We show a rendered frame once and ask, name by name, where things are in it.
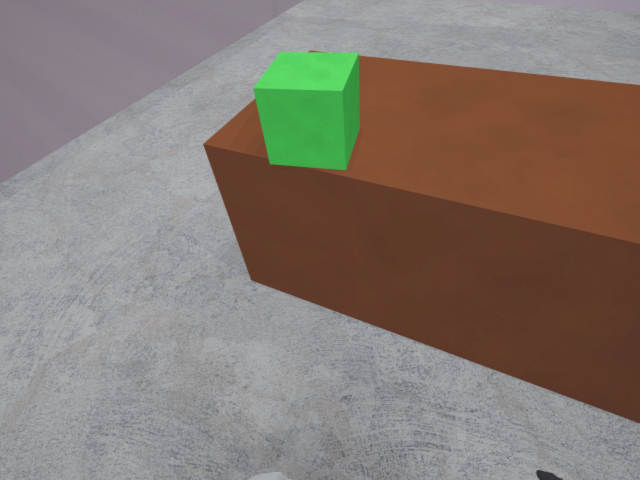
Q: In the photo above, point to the pedestal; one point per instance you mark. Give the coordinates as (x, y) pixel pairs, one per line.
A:
(493, 215)

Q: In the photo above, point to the carton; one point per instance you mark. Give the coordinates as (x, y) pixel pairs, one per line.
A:
(308, 104)

